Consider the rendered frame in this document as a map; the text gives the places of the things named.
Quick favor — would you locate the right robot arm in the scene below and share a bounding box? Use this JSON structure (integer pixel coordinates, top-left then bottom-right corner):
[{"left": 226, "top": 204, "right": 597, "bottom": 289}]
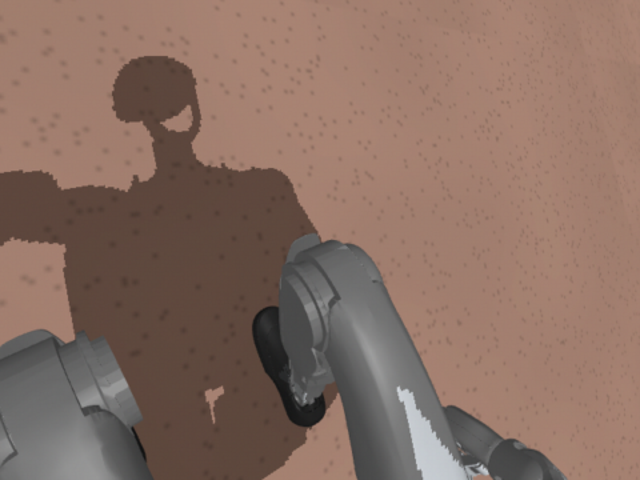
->
[{"left": 488, "top": 439, "right": 568, "bottom": 480}]

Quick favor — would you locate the right robot foot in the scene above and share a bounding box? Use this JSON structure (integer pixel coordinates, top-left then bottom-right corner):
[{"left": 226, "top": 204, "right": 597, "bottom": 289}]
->
[{"left": 252, "top": 306, "right": 325, "bottom": 427}]

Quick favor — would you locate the left robot foot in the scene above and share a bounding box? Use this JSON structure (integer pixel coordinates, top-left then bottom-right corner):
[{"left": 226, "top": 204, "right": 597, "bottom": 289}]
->
[{"left": 131, "top": 427, "right": 147, "bottom": 464}]

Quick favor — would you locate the right robot hand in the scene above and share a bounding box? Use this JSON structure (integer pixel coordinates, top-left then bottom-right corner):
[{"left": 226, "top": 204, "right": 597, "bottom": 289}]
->
[{"left": 442, "top": 405, "right": 504, "bottom": 480}]

